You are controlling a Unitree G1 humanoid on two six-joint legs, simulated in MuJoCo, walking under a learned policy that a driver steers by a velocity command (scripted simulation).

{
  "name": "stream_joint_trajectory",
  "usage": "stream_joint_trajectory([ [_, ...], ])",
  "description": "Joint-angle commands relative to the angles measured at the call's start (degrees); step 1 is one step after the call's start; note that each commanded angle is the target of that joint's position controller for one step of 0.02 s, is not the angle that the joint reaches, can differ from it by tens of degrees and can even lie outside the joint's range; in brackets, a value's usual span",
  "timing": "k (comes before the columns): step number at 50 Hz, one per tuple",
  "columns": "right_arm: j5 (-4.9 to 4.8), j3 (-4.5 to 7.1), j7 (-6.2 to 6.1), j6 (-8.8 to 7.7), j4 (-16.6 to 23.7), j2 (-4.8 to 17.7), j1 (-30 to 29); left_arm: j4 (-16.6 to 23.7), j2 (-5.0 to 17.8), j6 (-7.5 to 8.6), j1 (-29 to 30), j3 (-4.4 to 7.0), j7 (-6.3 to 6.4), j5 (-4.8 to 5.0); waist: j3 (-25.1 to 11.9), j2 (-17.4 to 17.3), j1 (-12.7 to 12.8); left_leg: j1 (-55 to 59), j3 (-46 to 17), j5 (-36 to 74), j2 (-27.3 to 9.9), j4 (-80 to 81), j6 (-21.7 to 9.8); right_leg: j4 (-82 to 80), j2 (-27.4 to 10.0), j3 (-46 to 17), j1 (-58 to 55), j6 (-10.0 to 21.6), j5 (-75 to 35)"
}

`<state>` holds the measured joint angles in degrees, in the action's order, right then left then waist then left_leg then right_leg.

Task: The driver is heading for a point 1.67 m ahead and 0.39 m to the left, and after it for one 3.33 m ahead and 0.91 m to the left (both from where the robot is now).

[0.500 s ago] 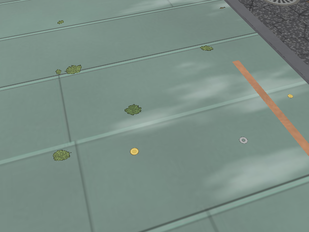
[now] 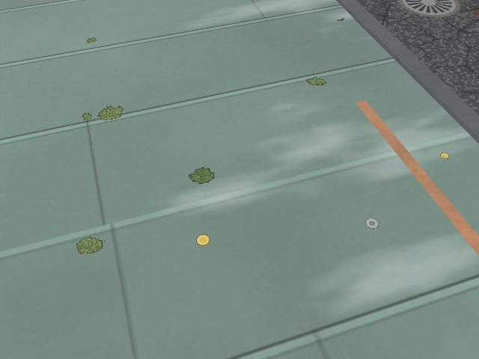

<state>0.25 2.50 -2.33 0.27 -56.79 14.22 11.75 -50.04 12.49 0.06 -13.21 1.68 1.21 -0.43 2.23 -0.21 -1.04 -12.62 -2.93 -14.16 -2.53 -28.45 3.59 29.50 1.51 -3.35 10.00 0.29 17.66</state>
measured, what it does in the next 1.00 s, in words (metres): walks ahead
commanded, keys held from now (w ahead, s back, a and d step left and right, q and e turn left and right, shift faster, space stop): no key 0.36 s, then w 0.64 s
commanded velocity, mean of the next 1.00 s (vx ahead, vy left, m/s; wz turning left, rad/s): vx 0.21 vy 0.00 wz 0.00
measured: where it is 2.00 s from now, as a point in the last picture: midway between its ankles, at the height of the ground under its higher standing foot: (243, 257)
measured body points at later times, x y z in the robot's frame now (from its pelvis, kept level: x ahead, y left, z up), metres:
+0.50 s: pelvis +0.01 +0.01 +0.00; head +0.01 +0.01 +0.45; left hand +0.03 +0.27 -0.15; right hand +0.03 -0.25 -0.15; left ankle +0.01 +0.15 -0.73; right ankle -0.02 -0.12 -0.74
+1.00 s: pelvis +0.21 +0.02 -0.01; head +0.25 +0.02 +0.44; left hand +0.46 +0.23 -0.10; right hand +0.08 -0.22 -0.14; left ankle +0.02 +0.14 -0.74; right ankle +0.38 -0.10 -0.72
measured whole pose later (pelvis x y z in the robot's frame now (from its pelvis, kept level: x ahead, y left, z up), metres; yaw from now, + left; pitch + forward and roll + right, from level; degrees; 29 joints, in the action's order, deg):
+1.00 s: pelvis +0.21 +0.02 -0.01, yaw +0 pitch +2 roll +0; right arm -0.7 1.6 -1.1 -4.1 -62.1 12.2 30.4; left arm -48.1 13.2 5.3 4.0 1.4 -2.5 1.7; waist 1.9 0.6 -5.7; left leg 11.2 0.5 -22.2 -0.2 -9.3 -0.2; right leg 30.9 -1.3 2.4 32.7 3.3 1.7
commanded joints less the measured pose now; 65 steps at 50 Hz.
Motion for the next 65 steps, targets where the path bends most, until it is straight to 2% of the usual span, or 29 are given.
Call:
stream_joint_trajectory([
  [1, -0.07, 1.13, -0.36, -0.45, 0.94, 6.16, 0.50, 1.11, 6.10, 0.61, -0.78, 1.28, 0.28, 0.10, -0.96, 0.70, 0.18, 2.48, 0.75, 8.23, 0.30, 3.09, -0.80, -6.58, -2.49, -2.03, 3.17, 0.99, -10.17],
  [18, -0.20, 0.43, -0.73, -0.09, -3.88, 4.45, 2.83, -6.23, 5.54, 0.46, -3.21, 0.44, 0.79, 0.40, 0.39, 0.20, 0.42, 2.16, 1.48, 7.66, 1.01, 3.69, -1.43, -7.05, -1.61, -0.43, 3.50, 0.37, -9.16],
  [20, -0.53, 0.22, -0.83, 0.08, -4.80, 3.52, 4.04, -7.33, 5.94, 0.12, -4.55, 0.60, 1.06, 0.75, 0.01, 1.44, 0.71, 1.14, 4.11, -5.66, 3.46, 1.62, -1.97, -8.31, -0.87, -0.41, 3.89, 1.46, 7.46],
  [22, -0.78, 0.31, -0.83, -0.39, -3.85, 3.69, 2.75, -6.95, 8.43, 0.09, -5.03, 1.32, 1.26, 1.30, 4.34, 4.48, 1.56, -5.32, 5.60, -18.25, 5.03, -3.05, -3.27, -11.58, -4.00, -5.63, 7.43, 4.75, 26.04],
  [23, -0.82, 0.08, -0.54, -1.19, -3.02, 2.84, 1.57, -7.02, 9.62, 0.52, -6.44, 1.70, 1.19, 1.57, 6.01, 6.95, 2.33, -8.64, 6.06, -17.51, 5.02, -6.59, -3.65, -14.27, -7.56, -10.77, 7.38, 6.85, 30.52],
  [25, -1.19, -0.39, 0.58, -3.27, -2.08, 0.92, 1.03, -7.28, 11.71, 1.57, -7.73, 2.60, 0.96, 2.13, 7.55, 11.88, 2.65, -10.59, 5.12, -11.13, 3.09, -15.32, -4.76, -19.15, -15.53, -22.15, 8.23, 11.59, 32.27],
  [27, -2.00, -0.41, 1.65, -4.88, -2.64, 0.47, 4.50, -5.83, 10.43, 2.13, -3.02, 2.28, 0.66, 2.38, 8.69, 11.24, -0.82, -5.78, 4.51, -11.60, 1.72, -9.32, -7.38, -17.72, -15.55, -20.64, 11.54, 11.19, 27.37],
  [28, -2.07, -0.17, 1.89, -5.36, -4.42, 0.57, 9.39, -4.66, 9.31, 2.12, 0.52, 1.92, 0.46, 2.67, 8.19, 9.24, -3.70, 2.91, 4.82, -9.18, 2.38, -0.84, -8.22, -14.24, -12.15, -15.46, 15.37, 8.80, 22.89],
  [29, -1.53, 0.51, 1.97, -5.58, -6.48, 2.34, 14.61, -3.63, 7.46, 2.38, 2.55, 1.45, 0.35, 2.47, 6.65, 3.81, -5.29, 10.49, 0.50, -6.11, 0.93, 3.89, -8.17, -5.08, -7.46, -8.96, 18.89, 6.13, 14.38],
  [30, -1.33, 2.04, 2.02, -5.77, -7.97, 8.09, 21.77, -2.29, 3.51, 3.11, 3.54, 0.43, 0.26, 1.98, 3.03, -11.02, -6.82, 17.65, -17.41, -14.70, -9.30, 13.26, -12.10, 14.23, -0.13, 2.17, 25.67, 1.97, 7.88],
  [31, -0.60, 2.64, 2.98, -6.42, -8.32, 12.45, 25.86, -0.17, 4.19, 4.27, 4.24, 0.75, 0.54, 2.47, 2.09, -18.35, -6.98, 19.63, -39.19, -19.45, -19.51, 20.89, -18.89, 27.39, 2.39, 1.31, 33.53, 1.46, 15.23],
  [32, -0.10, 1.37, 3.03, -7.08, -6.87, 8.62, 20.31, -0.61, 6.21, 5.06, 3.31, 1.22, 0.22, 3.31, 5.05, -10.47, -3.66, 17.18, -38.59, -19.26, -20.56, 20.30, -19.39, 35.84, -1.63, -2.54, 36.82, 2.57, 12.66],
  [33, -0.43, 0.68, 3.06, -7.41, -5.22, 5.84, 16.64, -1.65, 5.96, 5.66, 1.82, 1.16, -0.45, 3.45, 6.47, -7.24, -2.15, 16.32, -30.95, -16.66, -17.76, 19.77, -17.49, 37.98, -3.95, -2.60, 38.16, 3.75, 6.77],
  [35, -0.77, 0.02, 3.32, -7.22, -3.81, 4.39, 13.80, -2.13, 7.03, 6.33, 3.03, 1.94, -0.90, 2.39, 5.90, -4.97, -1.33, 16.96, -19.64, -5.06, -13.57, 20.42, -13.90, 34.07, -6.96, -0.57, 38.37, 4.37, -1.95],
  [37, -0.26, -0.82, 2.94, -6.37, -4.28, 2.05, 16.59, -1.83, 6.17, 6.24, 4.87, 2.19, -1.69, 1.84, 4.00, -6.19, -1.96, 17.18, -11.53, 7.59, -10.19, 20.62, -12.54, 29.69, -7.42, 1.97, 35.40, 3.29, -6.24],
  [42, 0.00, -0.47, 1.21, -5.15, -3.25, 5.71, 18.35, 2.66, 2.21, 5.66, 16.37, 0.55, -2.54, 1.84, 5.23, -5.03, -3.71, 11.17, -3.98, 14.52, -8.18, 22.85, -13.26, 11.17, -4.93, 5.85, 29.66, 0.11, -15.04],
  [47, -1.25, 0.46, 0.87, -5.11, -3.75, 7.04, 19.60, 5.44, 4.69, 5.69, 21.51, 0.47, -3.65, 2.33, 7.19, -5.85, -2.60, 13.13, -2.28, 17.66, -11.36, 23.06, -13.03, 2.34, -3.95, 5.20, 24.56, 2.08, -18.23],
  [49, -1.11, 1.00, 0.89, -4.66, -3.24, 8.01, 18.14, 5.29, 6.90, 6.01, 18.74, 1.35, -3.91, 2.21, 4.19, -6.32, 0.28, 16.78, -1.01, 31.49, -12.30, 17.79, -11.79, 1.11, -2.45, 5.75, 19.28, 3.97, -15.89],
  [50, -0.83, 1.30, 0.92, -4.26, -2.85, 8.68, 17.28, 4.22, 8.55, 6.02, 14.25, 2.25, -3.76, 2.17, 0.43, -7.37, 2.98, 17.42, 0.08, 43.07, -11.96, 11.80, -11.00, 1.74, -0.66, 6.95, 12.60, 5.11, -14.45],
  [51, -0.41, 1.16, 0.97, -3.73, -2.32, 8.23, 16.45, 1.30, 10.73, 5.82, 4.83, 3.65, -3.40, 2.39, -5.34, -7.31, 7.57, 15.31, 1.87, 50.06, -9.79, 1.08, -9.66, 1.70, 1.02, 7.90, 0.97, 6.72, -14.02],
  [52, 0.18, 0.60, 1.11, -3.59, -1.00, 7.42, 15.69, -1.33, 13.47, 5.47, -5.68, 4.80, -2.81, 2.25, -12.16, -5.28, 11.91, 4.37, 2.73, 40.72, -7.53, -13.88, -7.94, 2.88, -4.91, 1.12, -15.94, 9.47, -11.70],
  [53, 0.22, -1.71, 1.96, -4.66, 0.04, -1.16, 23.03, -3.04, 19.20, 5.13, -13.21, 6.03, -2.66, 0.97, -23.07, 10.71, 8.74, -17.54, 3.73, 7.28, 3.23, -38.61, -3.80, -2.57, -21.30, -27.69, -37.20, 19.64, 2.72],
  [54, -1.16, -1.43, 2.36, -6.54, -0.77, 0.41, 21.23, -3.48, 14.59, 5.09, -11.95, 4.52, -2.90, 1.10, -24.49, 12.52, 9.06, -24.37, -4.75, -16.93, 5.42, -48.44, -4.84, -14.09, -24.06, -42.99, -35.31, 20.48, 9.46],
  [55, -2.98, 0.05, 2.53, -7.72, 1.85, 5.43, 14.49, -2.75, 11.40, 5.48, -5.34, 3.45, -2.95, 1.47, -12.75, 10.53, 7.39, -29.97, -4.30, -14.03, 1.74, -51.57, -6.32, -15.37, -21.76, -34.44, -25.92, 16.75, 9.17],
  [56, -3.29, 0.28, 2.20, -8.21, 3.06, 6.51, 10.19, -1.41, 9.22, 5.81, 0.39, 2.75, -3.03, 1.36, -7.24, 5.49, 5.42, -28.57, -2.80, -8.28, -1.58, -49.53, -7.06, -16.55, -19.80, -25.68, -15.91, 14.89, 2.94],
  [57, -2.59, 0.76, 1.68, -8.00, 3.16, 6.35, 8.58, -0.96, 7.30, 6.14, 3.91, 2.13, -3.37, 0.80, -3.96, 2.31, 3.30, -25.52, -1.76, -4.23, -3.78, -45.92, -6.99, -18.01, -17.42, -18.76, -7.45, 13.62, -4.12],
  [58, -1.91, 1.09, 1.37, -7.20, 2.91, 5.32, 9.87, -1.07, 5.95, 6.48, 5.54, 1.71, -3.57, 0.19, -3.13, 3.46, 0.94, -21.20, -2.11, -1.73, -5.64, -42.81, -6.92, -19.52, -15.02, -13.53, -2.06, 12.52, -7.65],
  [60, -1.57, 0.99, 1.21, -5.68, 2.71, 2.74, 11.55, -2.29, 5.49, 6.69, 4.81, 1.52, -3.70, 0.26, -2.09, 4.54, -0.79, -17.76, -1.31, -1.05, -6.40, -39.38, -6.43, -22.00, -13.15, -8.91, 3.26, 12.91, -10.35],
  [65, -0.48, 1.49, 1.26, -5.24, 7.61, 3.90, -0.10, -4.62, 9.12, 6.64, -0.96, 2.03, -1.71, 0.35, 1.88, 2.52, 0.83, -26.40, -0.01, 12.09, -7.13, -23.38, -3.84, -24.93, -12.63, -4.31, 2.29, 13.54, -15.31],
])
